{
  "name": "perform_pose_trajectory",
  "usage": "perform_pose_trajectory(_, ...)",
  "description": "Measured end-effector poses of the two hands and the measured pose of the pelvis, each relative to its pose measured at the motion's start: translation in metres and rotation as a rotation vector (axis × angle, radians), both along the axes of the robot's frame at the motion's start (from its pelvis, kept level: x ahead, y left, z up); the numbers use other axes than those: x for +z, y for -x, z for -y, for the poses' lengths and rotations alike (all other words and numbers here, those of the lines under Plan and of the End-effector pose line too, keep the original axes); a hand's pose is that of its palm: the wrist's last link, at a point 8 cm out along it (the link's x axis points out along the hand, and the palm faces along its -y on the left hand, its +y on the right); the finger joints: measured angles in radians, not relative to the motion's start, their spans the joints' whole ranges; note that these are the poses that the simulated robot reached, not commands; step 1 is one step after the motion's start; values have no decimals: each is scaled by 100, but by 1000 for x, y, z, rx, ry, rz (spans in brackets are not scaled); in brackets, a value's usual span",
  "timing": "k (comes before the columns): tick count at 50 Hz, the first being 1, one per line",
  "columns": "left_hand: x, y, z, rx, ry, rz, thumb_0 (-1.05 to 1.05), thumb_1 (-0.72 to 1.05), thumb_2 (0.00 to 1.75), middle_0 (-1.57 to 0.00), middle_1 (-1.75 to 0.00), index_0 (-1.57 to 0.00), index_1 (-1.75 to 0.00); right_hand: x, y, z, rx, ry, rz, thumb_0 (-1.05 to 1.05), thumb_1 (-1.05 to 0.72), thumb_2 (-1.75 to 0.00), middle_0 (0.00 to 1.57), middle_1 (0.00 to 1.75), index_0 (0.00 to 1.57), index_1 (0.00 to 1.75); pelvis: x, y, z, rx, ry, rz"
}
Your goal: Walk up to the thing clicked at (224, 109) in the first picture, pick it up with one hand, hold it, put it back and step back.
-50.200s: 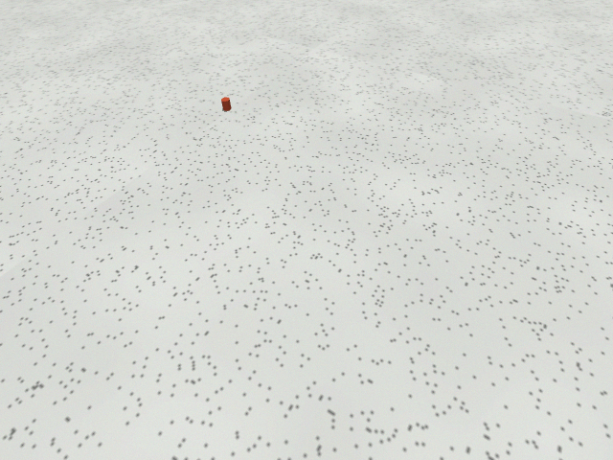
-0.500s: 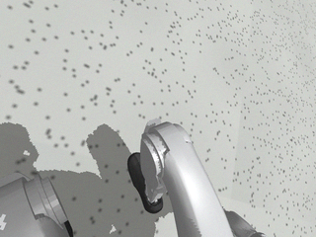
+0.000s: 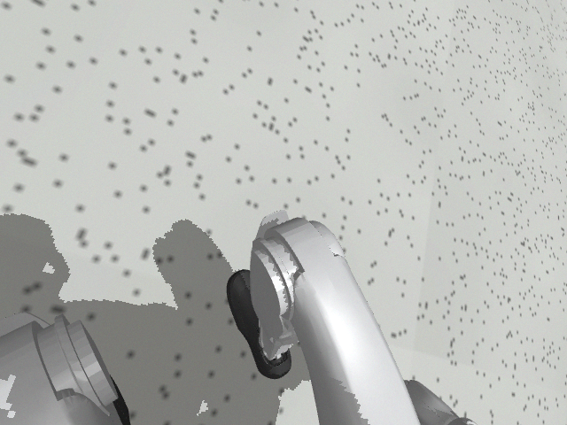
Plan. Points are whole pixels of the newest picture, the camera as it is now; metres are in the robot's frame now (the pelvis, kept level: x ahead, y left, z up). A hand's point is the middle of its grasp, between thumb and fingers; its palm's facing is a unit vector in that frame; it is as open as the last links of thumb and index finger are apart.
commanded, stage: open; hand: left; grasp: from above
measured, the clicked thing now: out of the picture +0.49 +0.36 -0.27
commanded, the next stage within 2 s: withdraw in 0.38 s
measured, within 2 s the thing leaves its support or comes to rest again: neither
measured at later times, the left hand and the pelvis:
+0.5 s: hand out of the picture +0.47 +0.37 -0.22, palm faces -0.42 -0.15 -0.90, open 13.4 cm; pelvis +0.00 +0.00 +0.00, yaw +0 degrees
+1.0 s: hand out of the picture +0.48 +0.41 -0.08, palm faces -0.43 -0.10 -0.90, open 14.1 cm; pelvis +0.00 +0.00 +0.04, yaw +4 degrees
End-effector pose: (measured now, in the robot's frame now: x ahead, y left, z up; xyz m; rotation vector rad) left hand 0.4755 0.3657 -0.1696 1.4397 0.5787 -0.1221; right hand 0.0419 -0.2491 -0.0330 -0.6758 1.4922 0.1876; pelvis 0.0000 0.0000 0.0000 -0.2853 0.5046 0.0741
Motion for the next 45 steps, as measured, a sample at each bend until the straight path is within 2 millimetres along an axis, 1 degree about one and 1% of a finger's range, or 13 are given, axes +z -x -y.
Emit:
perform_pose_trajectory(13,1,5,-4,-7,-3,-7,0,-31,84,-21,-94,-23,-92,0,3,4,6,14,-12,0,-90,-90,20,30,20,30,-1,2,0,-2,1,9)
perform_pose_trajectory(25,3,3,-4,-20,3,6,0,-40,95,-13,-104,-14,-102,1,-5,2,14,18,5,0,-90,-90,20,30,20,30,0,0,-1,-1,6,3)
perform_pose_trajectory(30,6,-1,-5,-14,-4,20,0,-45,98,-11,-104,-12,-103,-1,-6,1,16,6,6,0,-91,-90,20,30,20,30,-1,0,0,1,1,1)
perform_pose_trajectory(32,13,-5,-7,-10,-16,47,0,-47,98,-10,-104,-11,-103,-1,-7,1,11,3,10,0,-91,-90,20,30,20,30,0,0,0,2,-1,-2)
perform_pose_trajectory(36,37,-15,-14,4,-39,110,0,-50,100,-9,-103,-10,-103,-1,-9,3,-3,-3,22,0,-91,-90,20,30,20,30,1,-1,0,5,-1,-19)
perform_pose_trajectory(38,53,-19,-21,23,-54,131,0,-51,100,-9,-102,-9,-102,0,-12,6,-23,-2,37,0,-92,-90,20,30,20,30,3,-3,0,7,0,-34)
perform_pose_trajectory(41,83,-20,-33,44,-89,143,0,-53,101,-9,-101,-9,-102,0,-16,10,-55,-6,49,0,-92,-91,20,30,20,30,9,-4,-1,14,-4,-60)
perform_pose_trajectory(45,121,-17,-42,57,-112,96,0,-53,102,-9,-100,-8,-101,1,-28,13,-84,-16,66,0,-92,-91,20,30,20,30,20,-4,-2,31,-17,-84)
